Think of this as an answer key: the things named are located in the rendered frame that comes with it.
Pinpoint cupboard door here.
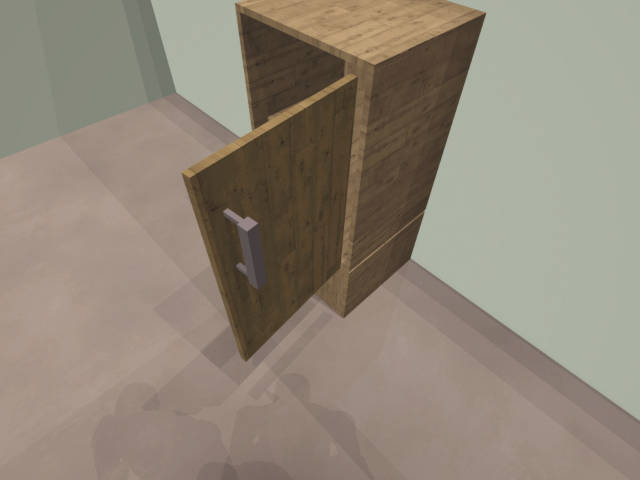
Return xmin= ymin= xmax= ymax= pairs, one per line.
xmin=181 ymin=73 xmax=358 ymax=362

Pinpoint handle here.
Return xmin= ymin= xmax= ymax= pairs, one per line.
xmin=223 ymin=208 xmax=267 ymax=290

